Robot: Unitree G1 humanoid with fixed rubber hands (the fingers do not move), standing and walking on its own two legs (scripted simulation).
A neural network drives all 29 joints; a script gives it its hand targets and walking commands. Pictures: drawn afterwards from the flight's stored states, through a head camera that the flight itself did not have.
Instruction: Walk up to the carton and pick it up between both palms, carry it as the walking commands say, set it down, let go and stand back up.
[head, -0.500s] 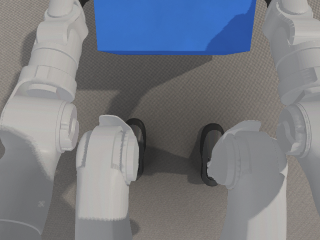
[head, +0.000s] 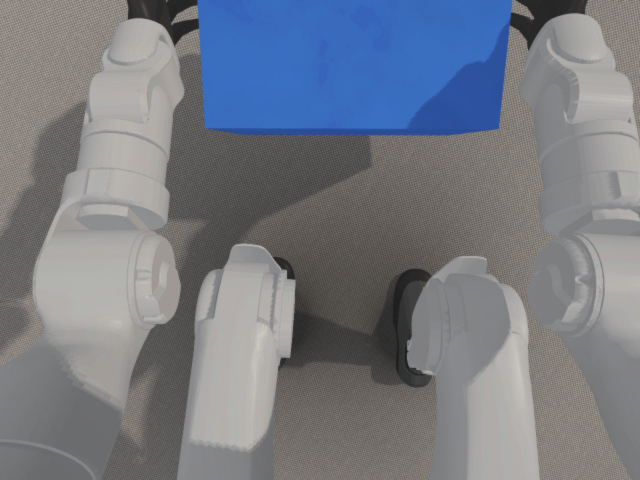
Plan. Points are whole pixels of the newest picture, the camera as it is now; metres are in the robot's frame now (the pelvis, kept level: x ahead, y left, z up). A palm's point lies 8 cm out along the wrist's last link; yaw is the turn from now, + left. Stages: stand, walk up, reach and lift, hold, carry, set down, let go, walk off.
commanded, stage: reach and lift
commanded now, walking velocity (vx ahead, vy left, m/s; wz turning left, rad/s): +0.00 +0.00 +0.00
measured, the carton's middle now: (348, 50) +0.54 +0.03 -0.21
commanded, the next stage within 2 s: none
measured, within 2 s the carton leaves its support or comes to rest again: neither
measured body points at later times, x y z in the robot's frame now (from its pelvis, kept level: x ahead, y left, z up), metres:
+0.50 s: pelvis +0.00 +0.00 +0.05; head +0.32 +0.02 +0.36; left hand +0.53 +0.22 -0.06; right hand +0.55 -0.16 -0.06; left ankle +0.12 +0.13 -0.35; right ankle +0.11 -0.13 -0.35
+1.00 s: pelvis +0.01 +0.00 +0.10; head +0.28 +0.02 +0.45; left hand +0.51 +0.21 +0.01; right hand +0.53 -0.16 +0.02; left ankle +0.12 +0.13 -0.35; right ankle +0.11 -0.13 -0.35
